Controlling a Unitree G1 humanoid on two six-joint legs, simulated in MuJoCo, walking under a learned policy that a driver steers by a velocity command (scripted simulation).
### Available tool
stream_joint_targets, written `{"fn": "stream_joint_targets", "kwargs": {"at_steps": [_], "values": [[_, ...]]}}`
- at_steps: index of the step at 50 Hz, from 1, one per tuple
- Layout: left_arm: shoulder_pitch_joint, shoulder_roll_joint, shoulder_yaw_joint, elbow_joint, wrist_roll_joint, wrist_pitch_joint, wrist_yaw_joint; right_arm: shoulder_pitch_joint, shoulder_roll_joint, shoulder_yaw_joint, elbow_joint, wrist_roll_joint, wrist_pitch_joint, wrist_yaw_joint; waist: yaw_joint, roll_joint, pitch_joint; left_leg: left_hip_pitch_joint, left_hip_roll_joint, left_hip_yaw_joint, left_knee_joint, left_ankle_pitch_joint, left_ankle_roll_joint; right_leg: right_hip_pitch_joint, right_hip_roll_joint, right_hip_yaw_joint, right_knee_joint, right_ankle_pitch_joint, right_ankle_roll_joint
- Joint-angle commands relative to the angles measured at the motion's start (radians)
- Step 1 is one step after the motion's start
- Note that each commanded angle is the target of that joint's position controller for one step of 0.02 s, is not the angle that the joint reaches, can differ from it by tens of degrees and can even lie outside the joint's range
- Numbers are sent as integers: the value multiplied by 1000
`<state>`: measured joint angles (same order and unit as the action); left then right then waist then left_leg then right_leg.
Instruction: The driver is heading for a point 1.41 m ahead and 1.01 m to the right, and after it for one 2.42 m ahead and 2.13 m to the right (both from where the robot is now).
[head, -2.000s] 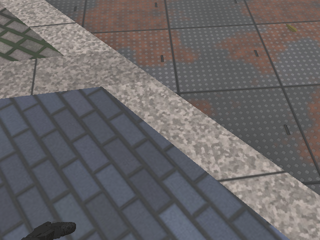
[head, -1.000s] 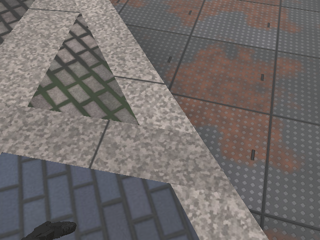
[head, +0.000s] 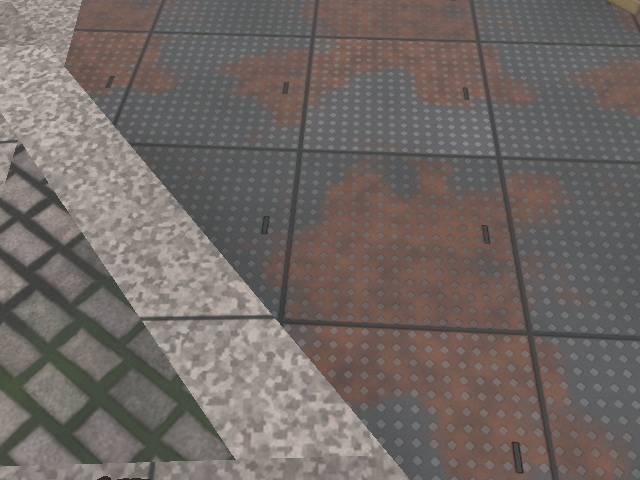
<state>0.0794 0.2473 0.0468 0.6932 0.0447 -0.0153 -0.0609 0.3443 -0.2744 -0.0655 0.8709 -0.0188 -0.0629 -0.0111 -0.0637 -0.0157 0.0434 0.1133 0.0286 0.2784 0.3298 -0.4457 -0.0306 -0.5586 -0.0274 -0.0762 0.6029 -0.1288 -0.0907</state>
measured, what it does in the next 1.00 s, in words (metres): walks ahead, turning right: right foot, then left foot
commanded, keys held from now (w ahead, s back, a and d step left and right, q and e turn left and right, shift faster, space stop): w+e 0.66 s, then s+e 0.34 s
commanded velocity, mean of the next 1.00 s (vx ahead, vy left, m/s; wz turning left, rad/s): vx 0.38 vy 0.00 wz -0.58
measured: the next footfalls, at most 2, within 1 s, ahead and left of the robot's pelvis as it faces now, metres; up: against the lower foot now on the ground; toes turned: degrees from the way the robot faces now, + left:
right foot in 0.02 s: +0.19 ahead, -0.09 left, +0.00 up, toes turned -4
left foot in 0.52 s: +0.48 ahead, +0.06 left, +0.00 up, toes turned -20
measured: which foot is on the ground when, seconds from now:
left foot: down 0.00-0.04, up 0.06-0.50, down 0.52-1.00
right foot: up 0.00-0.00, down 0.02-0.54, up 0.56-1.00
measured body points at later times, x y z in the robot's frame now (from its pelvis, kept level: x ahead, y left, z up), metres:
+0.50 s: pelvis +0.28 +0.00 +0.01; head +0.30 -0.01 +0.46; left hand +0.36 +0.28 -0.11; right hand +0.42 -0.30 -0.07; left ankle +0.44 +0.08 -0.71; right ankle +0.15 -0.08 -0.72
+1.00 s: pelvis +0.48 -0.05 +0.00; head +0.51 -0.06 +0.45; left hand +0.76 +0.04 -0.10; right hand +0.40 -0.33 -0.10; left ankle +0.45 +0.08 -0.72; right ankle +0.51 -0.24 -0.70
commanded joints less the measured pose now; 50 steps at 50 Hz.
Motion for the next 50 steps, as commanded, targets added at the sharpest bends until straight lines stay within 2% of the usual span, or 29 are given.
{"fn": "stream_joint_targets", "kwargs": {"at_steps": [1,2,3,4,6,7,8,9,15,21,25,26,27,28,29,31,33,35,36,39,40,41,42,43,44,46,48,49,50], "values": [[289,134,58,15,30,-11,21,39,-183,-30,-33,-9,11,-10,174,99,-163,-138,211,-12,511,1046,99,417,129,-44,-69,-101,-98],[389,258,93,28,27,-11,36,61,-105,-10,-86,2,9,-4,195,-50,-303,-435,149,-11,859,589,53,726,-118,306,-95,-181,-189],[353,354,112,0,-17,-5,36,25,-81,-4,-164,2,2,10,159,-202,-421,-750,-71,-158,1150,-146,-3,905,-354,869,-263,-16,-339],[372,333,110,12,-31,3,42,-116,-139,-14,-185,-6,1,12,206,-34,-359,-861,-16,-321,1165,-54,15,901,-307,756,-277,60,-304],[275,206,74,32,-32,-2,50,-109,-109,2,-169,8,-13,9,122,21,-126,-813,76,-320,979,87,37,618,-225,503,-284,189,-221],[219,158,57,29,-38,-4,49,-108,-109,0,-161,-11,1,7,77,39,-70,-745,94,-321,912,98,36,501,-148,418,-311,194,-164],[200,155,52,16,-39,-11,49,-41,-106,2,-154,-20,21,9,45,-39,-90,-680,92,-318,884,99,24,440,-152,399,-326,234,-185],[207,145,48,18,-40,-22,43,-36,-111,1,-153,-26,38,9,38,-29,-88,-663,93,-316,860,84,12,407,-140,393,-337,260,-196],[273,187,56,27,-36,-33,40,-216,-82,13,-207,-22,56,21,82,-47,-11,-714,73,-295,534,316,-29,340,-73,374,-418,33,-175],[363,213,61,46,-33,-35,53,-361,-95,12,-257,-9,40,25,143,-64,1,-683,18,-306,293,394,-17,443,-92,433,-346,80,-146],[287,253,70,19,-31,-29,63,-193,-133,-7,-232,-10,16,19,46,-67,-21,-391,-25,-305,176,283,25,377,-89,495,-214,151,-78],[276,234,62,16,-32,-32,62,-72,-167,-21,-200,-17,4,8,-13,-9,-72,-223,-4,-338,124,252,50,334,-30,457,-66,151,-51],[291,154,39,-4,-36,-38,57,85,-246,-38,-191,-36,-6,-7,-70,145,-213,-28,209,-544,66,18,97,264,48,336,232,-10,-23],[369,110,30,-44,-48,-34,54,87,-344,-61,-183,-29,7,-6,-7,398,-258,97,392,-987,-108,-195,179,-15,204,222,448,-482,-3],[385,174,36,1,-22,-17,62,13,-255,-47,-193,-12,18,-1,31,243,-158,0,396,-1012,-110,-255,186,-90,103,245,548,-406,-9],[303,187,43,16,-23,-4,44,-75,-132,-17,-203,-9,17,4,50,85,-37,-158,301,-699,-102,64,153,-20,39,227,505,-248,10],[286,170,43,12,-18,18,28,-77,-118,-9,-182,-1,4,-2,63,167,-23,-194,231,-511,-104,331,125,22,15,186,453,-203,36],[263,149,40,-4,-13,37,25,-56,-118,-9,-163,9,-10,-5,70,143,-26,-194,228,-386,-31,910,146,39,41,146,486,-196,59],[322,18,-21,-11,23,-41,-28,-86,-37,5,-218,-65,-79,-7,83,189,-158,-130,219,-359,-62,796,239,-19,-2,192,541,-146,70],[270,93,-11,-17,19,-83,-63,-183,-141,-38,-256,-94,-85,-37,76,50,-105,-278,211,-242,-56,913,290,-9,-14,139,638,-46,123],[250,114,-7,-36,16,-86,-62,-184,-146,-37,-258,-83,-79,-39,79,56,-106,-313,225,-217,-48,996,298,-2,-21,136,663,-49,142],[128,194,51,-60,-6,-8,-2,-56,-133,-24,-164,39,-41,-13,72,25,-31,-207,238,-201,27,1198,227,-96,35,69,558,35,117],[134,168,40,-74,-1,30,21,4,-116,-17,-150,58,-24,-5,52,94,-47,-159,214,-174,58,1250,201,-110,42,55,516,51,103],[243,103,-12,-71,41,-31,-18,-85,-147,-23,-232,-60,-91,-32,69,159,-136,-161,231,-189,-2,1058,262,-71,-47,150,552,33,146],[220,113,-12,-67,26,-52,-25,-127,-152,-34,-232,-93,-111,-61,49,101,-75,-65,286,-248,-6,930,243,-220,-74,234,510,56,164],[131,85,-26,-86,28,-65,-45,-58,-141,-24,-209,-96,-108,-90,-8,34,-57,56,274,-224,28,822,212,-371,-109,215,363,157,193],[82,65,-31,-78,32,-68,-70,20,-133,-14,-184,-49,-97,-103,-31,31,-65,44,190,-138,69,728,194,-330,-135,135,149,292,202],[54,63,-36,-57,29,-62,-89,51,-110,-5,-184,-48,-87,-103,-53,11,-34,-21,129,-94,119,565,158,-247,-149,105,-32,469,184],[-55,110,18,-110,-21,-11,-58,87,-61,-9,-104,55,-46,-66,-60,-6,-3,-187,140,-49,238,521,141,-26,16,-10,-108,553,175]]}}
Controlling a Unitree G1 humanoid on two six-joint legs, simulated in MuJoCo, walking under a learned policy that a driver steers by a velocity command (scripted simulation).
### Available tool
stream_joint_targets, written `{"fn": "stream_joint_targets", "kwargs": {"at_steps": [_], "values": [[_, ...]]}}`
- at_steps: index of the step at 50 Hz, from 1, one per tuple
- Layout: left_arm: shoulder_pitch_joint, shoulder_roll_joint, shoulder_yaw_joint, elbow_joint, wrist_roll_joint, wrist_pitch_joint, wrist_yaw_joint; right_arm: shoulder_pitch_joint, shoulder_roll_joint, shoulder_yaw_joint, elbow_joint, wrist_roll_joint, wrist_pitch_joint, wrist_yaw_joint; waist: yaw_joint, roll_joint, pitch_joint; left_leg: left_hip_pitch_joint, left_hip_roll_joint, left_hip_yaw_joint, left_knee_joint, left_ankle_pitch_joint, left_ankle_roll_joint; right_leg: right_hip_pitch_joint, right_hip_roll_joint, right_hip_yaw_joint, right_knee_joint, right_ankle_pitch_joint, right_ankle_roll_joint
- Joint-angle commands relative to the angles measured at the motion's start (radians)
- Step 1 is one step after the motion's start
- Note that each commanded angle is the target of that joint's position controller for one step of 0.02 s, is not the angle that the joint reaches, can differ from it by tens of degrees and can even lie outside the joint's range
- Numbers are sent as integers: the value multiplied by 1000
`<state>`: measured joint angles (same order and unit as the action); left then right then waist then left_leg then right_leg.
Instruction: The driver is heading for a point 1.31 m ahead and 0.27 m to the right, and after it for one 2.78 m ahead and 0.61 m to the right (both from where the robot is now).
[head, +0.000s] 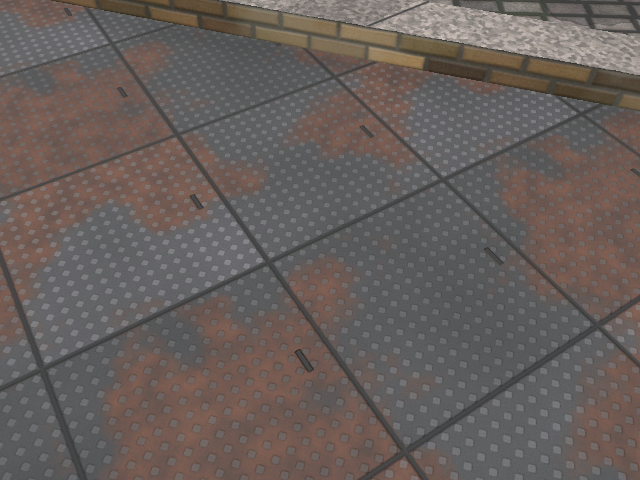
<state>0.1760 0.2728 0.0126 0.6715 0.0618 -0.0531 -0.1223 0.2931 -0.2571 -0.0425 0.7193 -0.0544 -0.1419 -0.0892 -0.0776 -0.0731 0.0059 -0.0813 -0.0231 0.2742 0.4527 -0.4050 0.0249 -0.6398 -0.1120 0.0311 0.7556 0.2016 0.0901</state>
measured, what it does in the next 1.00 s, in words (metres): goes down, turning right: right foot 0.14 m lower, then left foot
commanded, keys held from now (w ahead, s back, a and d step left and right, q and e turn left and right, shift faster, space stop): s+e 0.06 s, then w+e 0.24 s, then w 0.70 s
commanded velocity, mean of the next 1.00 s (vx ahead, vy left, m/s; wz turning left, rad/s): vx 0.32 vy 0.00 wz -0.32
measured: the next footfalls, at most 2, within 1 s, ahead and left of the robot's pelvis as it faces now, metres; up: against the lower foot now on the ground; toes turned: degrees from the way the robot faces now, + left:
right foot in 0.16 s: +0.21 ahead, -0.14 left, -0.14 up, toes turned -6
left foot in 0.66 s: +0.45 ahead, +0.04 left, -0.14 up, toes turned -17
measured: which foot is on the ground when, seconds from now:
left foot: down 0.00-0.20, up 0.22-0.64, down 0.66-1.00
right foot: up 0.00-0.14, down 0.16-0.66, up 0.68-1.00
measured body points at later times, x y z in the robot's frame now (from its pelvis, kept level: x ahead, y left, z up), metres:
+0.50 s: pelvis +0.21 -0.06 -0.12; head +0.21 -0.08 +0.32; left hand +0.30 +0.18 -0.25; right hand +0.35 -0.33 -0.21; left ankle +0.41 +0.07 -0.78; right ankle +0.17 -0.14 -0.86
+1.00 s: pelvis +0.46 -0.06 -0.12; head +0.50 -0.06 +0.33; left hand +0.71 +0.12 -0.23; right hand +0.37 -0.32 -0.24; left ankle +0.42 +0.05 -0.86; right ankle +0.57 -0.27 -0.81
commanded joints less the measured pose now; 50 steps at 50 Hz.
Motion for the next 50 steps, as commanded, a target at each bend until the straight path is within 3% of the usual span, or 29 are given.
{"fn": "stream_joint_targets", "kwargs": {"at_steps": [1,4,5,6,7,8,9,10,11,12,13,14,15,17,19,20,21,23,26,29,32,33,34,35,36,38,42,46,50], "values": [[-124,58,49,-74,-43,58,12,173,-83,-26,44,98,55,23,-45,76,10,-60,196,-33,195,392,72,162,118,-127,-278,290,-17],[-37,32,60,-20,-37,82,26,133,-87,-35,19,58,83,6,-17,94,29,-121,257,-33,436,237,41,252,127,-131,-355,318,-68],[2,86,62,-18,74,76,24,153,-149,-1,28,-117,34,36,19,176,170,-136,400,-251,203,213,0,153,-55,25,-384,138,-155],[29,87,70,-28,75,69,38,53,-136,-10,50,-107,27,50,64,202,212,-126,508,-353,181,168,22,99,-83,78,-338,57,-199],[35,91,77,-24,57,55,57,65,-119,-3,73,-86,29,60,61,143,179,-94,518,-334,253,170,32,117,-67,42,-317,52,-229],[79,112,90,-19,35,32,68,95,-119,-6,103,-59,40,68,89,46,98,-54,444,-246,422,179,18,232,-11,-34,-382,66,-260],[137,193,151,61,-135,25,78,18,-169,-55,57,119,100,45,127,45,2,-207,264,0,825,376,-3,475,135,-158,-391,372,-209],[212,305,174,83,-119,36,80,146,-119,-38,31,112,94,40,101,-269,-198,-710,92,-13,1376,-382,-116,1073,-40,76,-55,818,-362],[257,296,157,69,-129,42,72,133,-125,-17,4,102,63,57,161,-228,-430,-874,75,-210,1643,-486,-172,1188,-157,397,-91,672,-533],[305,256,144,50,-124,58,81,8,-147,-25,-35,114,43,60,225,-119,-482,-881,89,-291,1635,-486,-165,1157,-166,431,-186,483,-560],[326,273,146,109,-124,66,98,-81,-75,0,-138,123,32,55,181,-51,-439,-1052,65,-312,1598,-350,-157,1120,-223,664,-383,-184,-571],[277,198,118,107,-114,60,113,-123,-64,6,-127,117,40,34,166,64,-312,-1145,102,-325,1549,-267,-140,1008,-269,733,-439,-446,-521],[210,139,92,92,-100,59,124,-111,-68,4,-121,99,55,24,119,97,-214,-1111,117,-344,1492,-213,-121,828,-265,718,-452,-539,-491],[102,116,73,65,-79,45,123,-20,-64,3,-80,60,77,27,25,122,-70,-982,154,-373,1317,-84,-59,465,-192,584,-465,-714,-426],[102,98,60,90,-64,23,130,-51,-67,-6,-84,48,74,44,11,50,22,-963,154,-352,1161,187,-38,300,-76,429,-472,-608,-352],[64,115,58,82,-54,12,143,-101,-75,-6,-116,27,69,49,1,29,72,-811,132,-314,921,322,-61,116,6,310,-517,-478,-338],[72,106,57,85,-51,9,154,-128,-54,-4,-124,6,61,51,16,21,42,-648,119,-285,747,452,-82,58,55,233,-509,-395,-322],[139,116,62,111,-74,8,164,-195,2,10,-138,23,59,53,66,-12,-4,-447,89,-269,481,574,-112,59,55,185,-528,-359,-314],[184,142,80,119,-90,-2,160,-261,-29,-3,-143,80,63,59,121,-19,17,-489,79,-308,252,522,-115,274,-35,267,-531,-444,-330],[230,106,80,127,-82,14,148,-325,-58,-20,-161,85,52,80,166,-19,43,-518,64,-309,126,371,-64,425,-85,347,-468,-504,-325],[230,92,80,125,-75,25,142,-227,-78,-38,-139,78,32,88,114,-63,2,-345,32,-270,18,225,3,473,-52,356,-360,-392,-285],[223,58,69,118,-70,18,139,-104,-112,-53,-114,63,24,84,58,-46,-85,-147,82,-322,37,253,51,420,8,300,-204,-284,-253],[259,12,58,95,-74,1,134,74,-204,-82,-70,38,19,85,17,167,-238,237,269,-578,50,300,173,135,123,160,132,-360,-184],[260,17,54,85,-77,-22,134,237,-225,-100,-1,54,28,101,-20,392,-310,411,405,-967,-109,41,281,-142,198,98,410,-754,-122],[186,97,77,75,-90,-33,132,227,-160,-79,1,68,32,105,-33,274,-188,373,405,-1001,-149,-115,262,-296,148,142,526,-736,-124],[62,88,78,45,-75,-31,135,73,-117,-61,-25,55,46,102,13,147,-30,130,322,-762,-190,10,217,-283,63,80,485,-539,-129],[88,39,78,49,-65,-12,132,4,-94,-52,-10,54,42,105,85,179,-19,-69,230,-548,-263,295,188,-111,18,45,308,-392,-98],[-37,3,60,19,-57,-20,125,56,-135,-60,43,65,48,88,55,150,-16,-62,203,-417,-264,539,170,-70,35,13,28,-218,-83],[-175,-3,51,-18,-72,-27,110,132,-147,-59,97,83,57,76,7,157,8,-29,209,-385,-260,479,155,-3,68,-9,-155,-93,-83]]}}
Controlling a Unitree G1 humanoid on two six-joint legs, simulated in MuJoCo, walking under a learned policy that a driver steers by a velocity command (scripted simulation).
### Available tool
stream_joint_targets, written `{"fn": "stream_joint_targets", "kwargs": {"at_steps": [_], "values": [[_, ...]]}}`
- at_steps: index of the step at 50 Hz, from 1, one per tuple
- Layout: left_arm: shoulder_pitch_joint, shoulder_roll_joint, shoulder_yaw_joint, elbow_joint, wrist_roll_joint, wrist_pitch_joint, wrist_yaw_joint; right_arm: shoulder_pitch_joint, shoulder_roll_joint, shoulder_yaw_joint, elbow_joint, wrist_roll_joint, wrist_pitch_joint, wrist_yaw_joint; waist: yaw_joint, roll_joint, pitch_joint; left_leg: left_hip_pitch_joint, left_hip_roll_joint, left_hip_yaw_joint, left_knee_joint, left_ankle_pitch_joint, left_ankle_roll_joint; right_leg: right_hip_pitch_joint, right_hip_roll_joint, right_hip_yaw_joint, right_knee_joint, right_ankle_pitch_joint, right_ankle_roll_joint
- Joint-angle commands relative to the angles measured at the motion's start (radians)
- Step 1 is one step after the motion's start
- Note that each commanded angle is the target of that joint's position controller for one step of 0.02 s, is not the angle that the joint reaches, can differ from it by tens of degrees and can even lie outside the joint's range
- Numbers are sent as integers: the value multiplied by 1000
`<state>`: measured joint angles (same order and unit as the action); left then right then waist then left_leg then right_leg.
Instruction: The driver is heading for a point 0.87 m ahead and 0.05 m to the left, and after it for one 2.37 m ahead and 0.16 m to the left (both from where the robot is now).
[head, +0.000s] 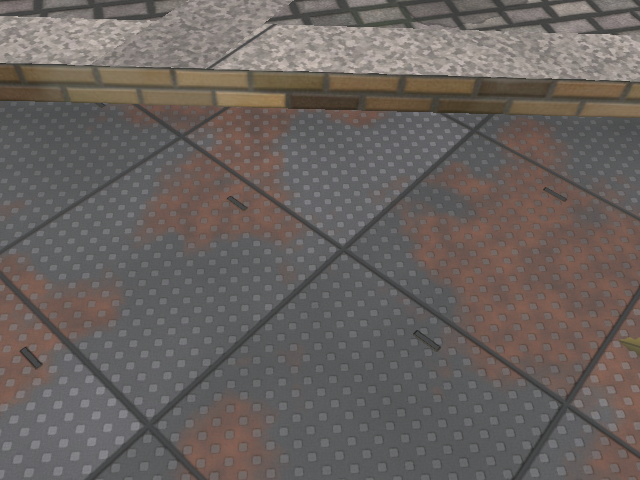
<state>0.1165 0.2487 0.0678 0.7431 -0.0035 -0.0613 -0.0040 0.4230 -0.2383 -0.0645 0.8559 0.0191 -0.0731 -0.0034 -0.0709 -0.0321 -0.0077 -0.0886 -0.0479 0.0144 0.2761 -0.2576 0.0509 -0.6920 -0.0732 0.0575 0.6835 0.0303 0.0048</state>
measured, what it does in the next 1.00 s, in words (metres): walks ahead: right foot, then left foot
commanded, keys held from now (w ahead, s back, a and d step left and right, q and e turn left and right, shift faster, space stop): w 1.00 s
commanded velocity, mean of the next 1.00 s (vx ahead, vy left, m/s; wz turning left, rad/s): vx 0.50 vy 0.00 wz -0.01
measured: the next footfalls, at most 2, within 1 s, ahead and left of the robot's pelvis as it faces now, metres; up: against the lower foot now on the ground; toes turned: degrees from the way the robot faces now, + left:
right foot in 0.16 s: +0.27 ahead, -0.13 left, +0.00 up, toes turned +0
left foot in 0.66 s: +0.56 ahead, +0.11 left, +0.00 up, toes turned +2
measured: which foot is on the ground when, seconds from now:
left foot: down 0.00-0.18, up 0.20-0.64, down 0.66-1.00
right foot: up 0.00-0.14, down 0.16-0.66, up 0.68-1.00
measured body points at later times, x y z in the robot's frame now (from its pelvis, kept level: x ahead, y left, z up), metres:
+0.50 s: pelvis +0.28 -0.04 +0.00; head +0.31 -0.04 +0.45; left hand +0.30 +0.24 -0.13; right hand +0.48 -0.29 -0.10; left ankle +0.47 +0.14 -0.69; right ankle +0.23 -0.13 -0.75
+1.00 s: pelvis +0.56 +0.03 +0.00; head +0.58 +0.03 +0.45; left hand +0.73 +0.29 -0.10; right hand +0.58 -0.25 -0.12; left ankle +0.52 +0.11 -0.75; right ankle +0.73 -0.16 -0.68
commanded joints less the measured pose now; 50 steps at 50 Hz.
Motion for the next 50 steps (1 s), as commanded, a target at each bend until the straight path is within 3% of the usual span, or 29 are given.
{"fn": "stream_joint_targets", "kwargs": {"at_steps": [1,5,6,7,8,9,10,11,12,13,14,16,18,23,27,29,31,32,33,34,35,36,37,38,39,41,43,46,50], "values": [[-148,23,-5,-102,-9,-20,-13,18,-165,-36,-29,10,-8,-10,-8,111,36,-1,246,-131,-76,328,129,49,34,-37,-105,71,-3],[-199,52,1,-136,-16,-35,-33,36,-182,-42,7,9,8,-13,5,129,54,103,292,-144,4,456,116,84,57,-53,-172,-76,-58],[-153,74,12,-127,-12,-37,-34,21,-193,-44,8,9,13,-14,38,142,22,108,288,-134,63,615,106,180,84,-78,-185,-110,-79],[-37,103,30,-93,-7,-38,-32,0,-192,-41,6,14,16,-16,105,140,-46,83,257,-99,186,775,85,360,111,-103,-216,-94,-110],[153,161,55,-42,-2,-37,-24,-26,-177,-32,-9,7,14,-17,191,123,-163,-56,212,-63,402,741,52,659,52,-36,-186,-48,-162],[318,273,80,-18,14,-32,-15,47,-89,0,-40,-14,-4,-10,202,-78,-354,-430,85,-2,803,308,-13,1101,-230,360,-172,-69,-306],[361,230,66,7,-11,-25,-18,87,-74,13,-16,-5,-28,4,195,-232,-471,-607,0,-118,1003,-313,-27,1192,-337,695,-317,-208,-401],[285,163,44,-1,-12,-17,-16,-2,-171,-17,-35,22,-43,10,196,-155,-304,-716,67,-139,1063,-274,-17,1086,-285,572,-349,-286,-346],[202,127,33,-14,-11,-15,-13,-96,-175,-17,-60,25,-49,11,176,-97,-175,-724,115,-107,1023,-183,-9,928,-239,426,-371,-244,-304],[135,108,24,-19,-4,-16,-17,-143,-159,-18,-68,5,-47,7,140,-20,-86,-683,150,-89,949,-113,-14,766,-198,340,-414,-165,-280],[94,80,16,-21,5,-23,-20,-153,-154,-25,-67,-9,-36,2,105,-22,-45,-620,177,-93,890,-68,-20,657,-163,277,-449,-85,-263],[75,79,16,-11,5,-31,-21,-110,-104,-18,-60,-8,-14,2,58,-43,-34,-540,190,-87,840,-32,-34,551,-144,215,-501,-17,-268],[87,106,22,10,-2,-40,-16,-147,-88,-14,-78,-12,-2,-3,47,-35,-3,-563,197,-74,763,30,-55,507,-141,155,-536,35,-274],[156,145,28,57,-12,-38,1,-343,-64,4,-126,-16,-13,9,102,-20,46,-511,156,-32,401,341,-57,476,-75,27,-557,25,-221],[236,171,33,106,-24,-30,2,-451,-85,7,-158,-2,-16,28,137,-19,63,-506,131,-39,282,366,-41,591,-126,48,-521,-36,-207],[256,178,36,124,-24,-18,6,-473,-103,4,-174,-4,-20,40,131,-21,66,-522,126,-44,249,287,-15,675,-164,66,-478,-4,-194],[251,192,41,132,-21,-4,10,-428,-127,-3,-164,-5,-25,46,99,-38,39,-445,102,-20,226,203,12,728,-174,65,-405,134,-172],[235,194,39,131,-20,2,12,-342,-151,-17,-139,-7,-26,44,47,-37,-14,-313,69,14,204,191,33,725,-143,35,-298,294,-151],[237,168,27,126,-12,7,13,-180,-200,-40,-91,-12,-25,37,-19,-13,-123,-71,82,4,225,221,67,645,-87,-8,-100,329,-123],[316,83,-1,98,-1,-3,11,-37,-298,-62,-70,-34,-26,31,-27,151,-296,333,324,-330,243,207,191,313,22,-70,278,35,-57],[370,39,-19,114,-2,-23,5,16,-290,-60,-46,-16,-19,38,-23,324,-399,498,442,-700,86,19,284,70,139,2,505,-602,-23],[287,145,8,105,-24,-37,-1,-17,-216,-36,-52,-5,-17,36,-42,232,-299,439,414,-664,46,-102,241,-46,81,68,606,-595,-33],[201,166,13,78,-37,-45,-1,-99,-191,-27,-68,-7,-16,32,-26,172,-168,298,385,-535,23,-68,204,-85,31,38,595,-499,-44],[153,158,13,69,-27,-46,6,-166,-170,-20,-79,-16,-15,29,0,108,-91,155,349,-437,-3,24,189,-54,-10,13,546,-414,-42],[144,146,17,68,-16,-39,10,-203,-146,-12,-82,-27,-18,31,31,102,-44,49,316,-366,-37,105,178,-4,-40,13,491,-358,-39],[181,106,15,80,-12,-18,13,-220,-126,-8,-77,-31,-28,34,71,125,-40,-39,283,-293,-92,171,178,83,-60,15,434,-308,-32],[162,88,12,72,-7,-5,15,-207,-144,-12,-60,-24,-36,30,80,115,-16,-69,277,-236,-127,236,189,66,-67,6,369,-257,-16],[63,82,10,41,2,-5,14,-167,-169,-19,-34,-21,-31,16,62,90,17,-51,262,-168,-153,295,179,10,-69,1,198,-99,4],[-68,60,-3,11,-4,-14,-1,-110,-187,-20,0,-9,-24,5,19,92,50,-47,228,-88,-163,276,147,68,-31,-35,-29,73,5]]}}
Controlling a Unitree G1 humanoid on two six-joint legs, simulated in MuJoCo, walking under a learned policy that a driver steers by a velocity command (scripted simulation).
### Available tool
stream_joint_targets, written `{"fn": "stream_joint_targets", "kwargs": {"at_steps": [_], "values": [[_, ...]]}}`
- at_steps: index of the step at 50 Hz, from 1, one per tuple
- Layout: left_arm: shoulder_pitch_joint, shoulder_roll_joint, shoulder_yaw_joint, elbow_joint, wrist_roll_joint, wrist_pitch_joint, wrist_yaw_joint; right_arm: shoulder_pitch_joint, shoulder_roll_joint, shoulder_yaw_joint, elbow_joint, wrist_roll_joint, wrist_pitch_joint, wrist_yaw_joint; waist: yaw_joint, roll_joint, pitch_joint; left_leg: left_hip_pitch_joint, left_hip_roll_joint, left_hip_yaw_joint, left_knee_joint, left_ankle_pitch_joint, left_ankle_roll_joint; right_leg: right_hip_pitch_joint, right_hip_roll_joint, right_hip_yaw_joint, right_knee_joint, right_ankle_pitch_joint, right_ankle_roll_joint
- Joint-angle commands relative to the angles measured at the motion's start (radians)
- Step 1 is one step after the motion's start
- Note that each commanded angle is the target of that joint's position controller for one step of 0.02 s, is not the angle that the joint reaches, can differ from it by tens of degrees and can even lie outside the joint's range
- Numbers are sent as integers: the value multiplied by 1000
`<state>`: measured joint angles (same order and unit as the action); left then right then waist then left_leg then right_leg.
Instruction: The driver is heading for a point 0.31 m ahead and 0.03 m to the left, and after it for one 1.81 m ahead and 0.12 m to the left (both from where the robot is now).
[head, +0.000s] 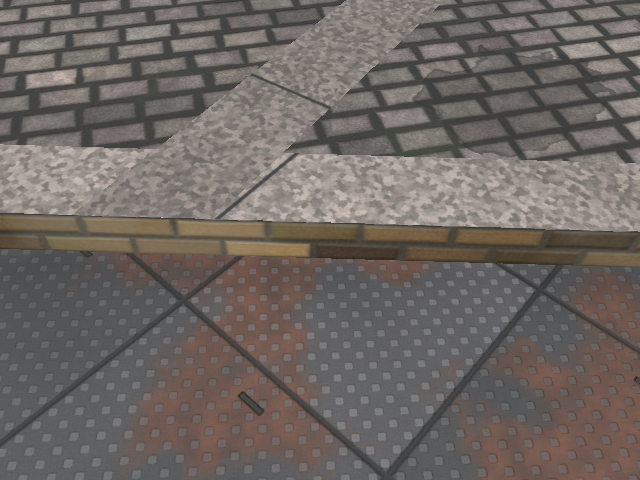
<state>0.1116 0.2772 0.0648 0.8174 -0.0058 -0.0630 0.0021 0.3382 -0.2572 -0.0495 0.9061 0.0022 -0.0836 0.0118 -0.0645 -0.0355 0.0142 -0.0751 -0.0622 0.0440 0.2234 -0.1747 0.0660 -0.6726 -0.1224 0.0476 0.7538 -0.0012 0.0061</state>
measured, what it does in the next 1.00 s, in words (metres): walks ahead: right foot, then left foot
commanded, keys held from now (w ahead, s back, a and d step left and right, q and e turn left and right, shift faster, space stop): w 1.00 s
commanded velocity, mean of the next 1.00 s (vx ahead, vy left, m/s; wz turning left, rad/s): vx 0.50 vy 0.00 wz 0.00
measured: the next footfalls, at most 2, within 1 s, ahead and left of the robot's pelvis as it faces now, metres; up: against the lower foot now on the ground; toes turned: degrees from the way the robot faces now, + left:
right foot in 0.20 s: +0.30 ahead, -0.15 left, +0.00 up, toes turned -2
left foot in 0.72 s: +0.56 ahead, +0.06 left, +0.00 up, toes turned +4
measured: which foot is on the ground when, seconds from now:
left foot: down 0.00-0.22, up 0.24-0.70, down 0.72-1.00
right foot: up 0.00-0.18, down 0.20-0.74, up 0.76-1.00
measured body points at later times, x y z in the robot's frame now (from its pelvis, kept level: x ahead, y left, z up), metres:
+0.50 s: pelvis +0.28 -0.07 +0.00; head +0.30 -0.08 +0.45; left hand +0.30 +0.21 -0.13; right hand +0.43 -0.34 -0.12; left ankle +0.40 +0.11 -0.68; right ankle +0.26 -0.15 -0.75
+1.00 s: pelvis +0.55 -0.01 +0.00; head +0.56 +0.01 +0.45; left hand +0.64 +0.25 -0.14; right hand +0.54 -0.27 -0.13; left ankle +0.52 +0.06 -0.75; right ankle +0.62 -0.17 -0.68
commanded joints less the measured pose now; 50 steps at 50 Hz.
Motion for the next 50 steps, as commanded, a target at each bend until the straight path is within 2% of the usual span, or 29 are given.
{"fn": "stream_joint_targets", "kwargs": {"at_steps": [1,4,7,9,10,11,12,13,14,15,16,17,19,24,25,26,29,32,34,35,36,37,38,39,40,41,42,45,50], "values": [[-94,31,-3,-72,-5,-14,-11,-5,-172,-36,-38,10,-12,-11,0,95,37,-44,249,-117,-108,180,131,55,25,-30,-132,116,3],[-174,39,-6,-104,-11,-20,-26,44,-178,-39,-5,15,2,-12,-23,91,64,52,289,-127,-72,190,132,27,39,-30,-203,79,-12],[-184,63,-3,-121,-12,-29,-42,48,-194,-47,13,19,18,-19,-1,106,58,141,330,-142,-3,293,114,53,55,-34,-252,-28,-49],[-61,103,17,-88,-9,-33,-42,13,-206,-50,10,22,27,-22,77,124,-18,143,305,-110,141,563,86,253,106,-82,-288,-69,-85],[101,151,43,-35,-5,-33,-34,9,-182,-41,5,17,31,-24,146,105,-122,75,250,-70,324,622,58,489,114,-87,-287,-45,-118],[289,227,64,1,5,-30,-23,18,-138,-19,-22,-7,29,-26,205,-15,-279,-142,185,-24,645,338,20,806,-77,132,-249,-10,-188],[319,274,71,22,-1,-24,-28,137,-21,13,-25,-2,7,-14,134,-274,-384,-531,1,-50,952,-358,-38,1096,-268,589,-365,-228,-338],[302,173,43,10,-10,-23,-29,62,-133,-11,-17,20,-14,-8,178,-158,-334,-643,50,-170,1059,-412,-25,1058,-244,623,-433,-355,-306],[224,142,31,-2,-8,-25,-25,-30,-173,-24,-49,42,-28,-3,165,-116,-197,-697,99,-149,1064,-320,-11,932,-214,484,-458,-321,-266],[152,126,25,-15,-1,-26,-25,-74,-165,-23,-57,38,-32,-8,134,-37,-123,-663,149,-120,1021,-226,-14,793,-177,382,-486,-222,-247],[107,101,18,-21,6,-28,-27,-95,-156,-28,-59,23,-28,-12,109,-16,-67,-629,177,-113,967,-168,-23,682,-146,310,-518,-137,-241],[87,82,11,-20,16,-32,-28,-76,-142,-29,-55,18,-19,-12,76,-41,-60,-566,201,-122,936,-129,-27,614,-122,261,-545,-85,-234],[88,83,12,-7,9,-40,-29,-53,-103,-25,-48,15,2,-14,52,-44,-47,-526,212,-112,880,-103,-42,549,-103,198,-592,-33,-244],[148,133,22,34,3,-38,-7,-204,-82,-17,-99,0,12,-14,77,-14,16,-603,212,-92,614,129,-83,534,-78,84,-647,35,-235],[215,109,14,81,19,-36,-15,-205,-46,4,-102,-69,36,19,64,5,30,-498,181,-7,553,155,-87,474,-24,8,-653,61,-207],[226,100,12,89,21,-37,-20,-233,-28,9,-109,-63,45,32,77,-29,43,-450,168,14,495,204,-81,450,0,-27,-651,65,-186],[259,115,15,110,26,-34,-19,-318,-63,8,-134,-34,51,36,105,-44,55,-440,157,14,411,233,-64,535,-40,-6,-647,37,-176],[272,137,22,129,32,-23,-6,-345,-98,0,-157,-39,41,27,98,-37,62,-455,146,-3,339,107,-30,679,-103,23,-588,115,-168],[261,144,25,137,36,-17,-1,-259,-114,-10,-136,-41,30,20,58,-50,32,-353,113,8,290,6,2,726,-109,15,-469,274,-150],[259,132,20,143,38,-12,-1,-127,-121,-18,-93,-46,18,13,-2,-21,-33,-194,82,24,217,13,27,713,-69,-24,-299,377,-133],[270,94,6,129,37,-13,-3,59,-176,-35,-39,-64,5,1,-59,60,-159,64,172,-76,210,-27,68,584,-11,-69,-46,257,-115],[372,-2,-17,98,-2,-18,-11,159,-314,-73,-19,-70,6,-8,-34,342,-273,363,449,-534,117,-159,187,212,159,-148,315,-202,-67],[325,92,5,119,28,-17,-6,106,-265,-65,-20,-36,19,-2,-27,253,-249,322,460,-703,10,-213,189,82,185,-15,424,-514,-83],[264,105,13,113,29,-14,-11,6,-206,-48,-36,-24,22,1,12,161,-115,201,421,-537,15,-256,166,45,117,17,455,-438,-98],[226,87,6,111,23,-17,-19,-58,-140,-31,-46,-24,18,5,32,104,-49,90,379,-436,-16,-193,149,69,78,12,417,-354,-98],[209,67,3,114,26,-12,-22,-81,-107,-21,-41,-21,13,3,53,107,-5,15,335,-343,-48,-117,121,102,47,2,363,-311,-93],[220,54,-2,122,41,-1,-25,-89,-85,-13,-27,-16,8,0,74,124,12,-35,302,-277,-69,-37,101,147,32,-5,327,-280,-80],[208,33,-8,132,49,18,-33,-35,-95,-12,16,-10,-14,-1,89,113,3,-45,276,-181,-83,175,114,162,28,-35,301,-222,-50],[16,26,-19,78,42,23,-37,45,-97,-9,72,-10,-13,-4,52,105,65,6,253,-112,-121,215,125,42,6,-74,98,-94,-11]]}}
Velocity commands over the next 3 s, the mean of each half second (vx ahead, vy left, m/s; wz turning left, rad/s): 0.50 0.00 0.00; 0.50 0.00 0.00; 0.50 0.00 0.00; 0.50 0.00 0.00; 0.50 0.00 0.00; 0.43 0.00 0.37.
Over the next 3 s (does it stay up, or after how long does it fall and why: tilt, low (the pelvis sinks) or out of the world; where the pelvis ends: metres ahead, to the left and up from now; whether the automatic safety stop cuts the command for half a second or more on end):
stays up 1.71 0.06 0.10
